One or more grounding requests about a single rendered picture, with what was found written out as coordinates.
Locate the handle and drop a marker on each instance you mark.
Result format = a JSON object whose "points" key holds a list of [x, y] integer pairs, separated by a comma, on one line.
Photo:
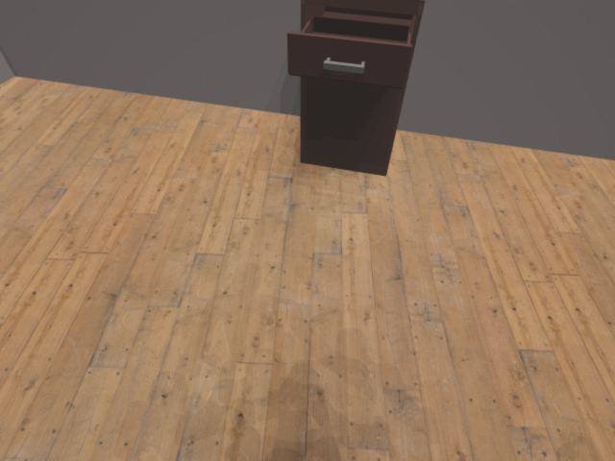
{"points": [[343, 66]]}

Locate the drawer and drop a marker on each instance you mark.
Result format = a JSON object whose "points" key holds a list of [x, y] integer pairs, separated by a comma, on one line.
{"points": [[384, 47]]}

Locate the cabinet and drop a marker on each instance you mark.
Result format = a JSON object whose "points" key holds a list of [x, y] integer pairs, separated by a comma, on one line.
{"points": [[352, 126]]}

